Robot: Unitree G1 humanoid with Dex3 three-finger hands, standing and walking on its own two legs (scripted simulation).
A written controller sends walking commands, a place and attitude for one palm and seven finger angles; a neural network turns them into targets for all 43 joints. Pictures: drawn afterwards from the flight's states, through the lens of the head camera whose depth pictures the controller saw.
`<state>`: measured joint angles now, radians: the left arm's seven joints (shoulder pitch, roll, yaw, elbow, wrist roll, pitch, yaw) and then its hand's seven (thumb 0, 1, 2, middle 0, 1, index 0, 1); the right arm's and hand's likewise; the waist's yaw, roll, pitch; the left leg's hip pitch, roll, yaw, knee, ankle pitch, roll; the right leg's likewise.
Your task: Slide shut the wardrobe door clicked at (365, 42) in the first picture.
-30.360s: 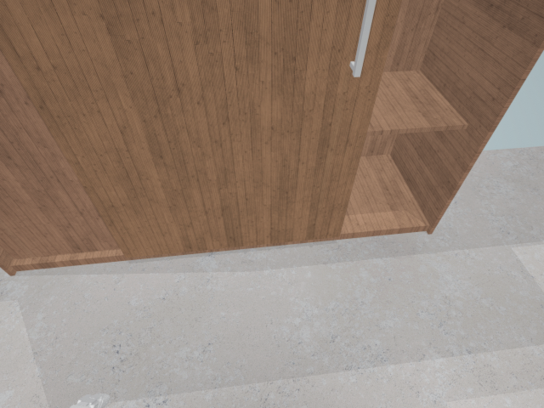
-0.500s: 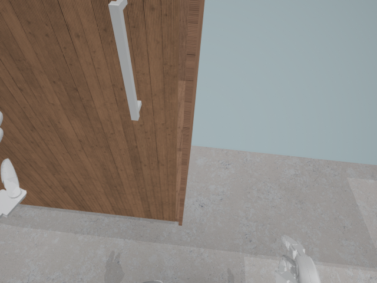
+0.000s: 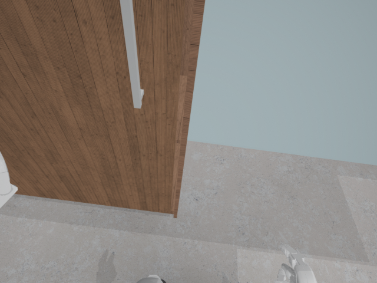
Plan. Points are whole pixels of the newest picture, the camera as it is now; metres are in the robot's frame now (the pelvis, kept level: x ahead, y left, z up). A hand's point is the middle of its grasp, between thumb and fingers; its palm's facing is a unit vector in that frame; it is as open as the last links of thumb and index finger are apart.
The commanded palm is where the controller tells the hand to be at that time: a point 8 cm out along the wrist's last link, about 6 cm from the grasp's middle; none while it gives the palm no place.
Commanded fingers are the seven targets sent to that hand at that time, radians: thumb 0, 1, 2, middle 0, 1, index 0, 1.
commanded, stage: step back with the hand held close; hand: left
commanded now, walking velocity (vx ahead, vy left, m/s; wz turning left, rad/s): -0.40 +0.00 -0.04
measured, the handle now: (135, 55) +0.52 +0.16 +0.20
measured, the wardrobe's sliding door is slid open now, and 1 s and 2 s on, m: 0.02 0.02 0.02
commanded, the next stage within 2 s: stop stepping back and stand still in 0.42 s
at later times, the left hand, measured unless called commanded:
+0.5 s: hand out of the picture +0.12 +0.29 +0.18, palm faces +0.37 -0.84 -0.40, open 7.4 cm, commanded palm +0.06 +0.32 +0.19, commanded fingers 0.00 0.90 0.90 -0.20 -0.30 -0.20 -0.30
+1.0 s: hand out of the picture -0.01 +0.30 +0.19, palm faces +0.32 -0.86 -0.40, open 7.4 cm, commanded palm -0.05 +0.35 +0.19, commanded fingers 0.00 0.90 0.90 -0.20 -0.30 -0.20 -0.30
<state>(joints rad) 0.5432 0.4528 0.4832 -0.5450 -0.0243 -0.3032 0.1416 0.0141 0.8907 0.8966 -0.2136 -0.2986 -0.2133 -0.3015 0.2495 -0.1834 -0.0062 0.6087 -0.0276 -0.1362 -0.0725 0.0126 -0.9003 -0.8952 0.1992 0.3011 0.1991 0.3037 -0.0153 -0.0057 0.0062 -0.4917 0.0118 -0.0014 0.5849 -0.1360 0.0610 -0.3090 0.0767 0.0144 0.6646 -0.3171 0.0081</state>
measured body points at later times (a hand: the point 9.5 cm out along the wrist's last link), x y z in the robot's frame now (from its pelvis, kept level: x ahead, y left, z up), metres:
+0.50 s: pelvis -0.10 +0.03 +0.01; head -0.08 +0.07 +0.46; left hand +0.10 +0.33 +0.20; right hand +0.06 -0.22 -0.05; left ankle +0.04 +0.08 -0.73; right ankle -0.16 -0.12 -0.68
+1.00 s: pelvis -0.22 +0.06 +0.01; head -0.24 +0.10 +0.45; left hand -0.03 +0.35 +0.21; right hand -0.10 -0.18 -0.06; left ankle -0.10 +0.12 -0.68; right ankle -0.20 -0.03 -0.73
